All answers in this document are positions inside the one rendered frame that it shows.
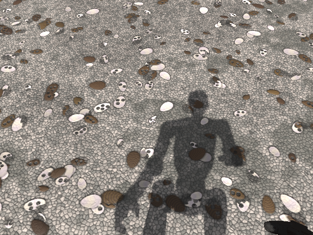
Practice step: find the robot right hand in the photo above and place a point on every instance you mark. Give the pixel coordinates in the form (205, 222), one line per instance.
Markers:
(280, 227)

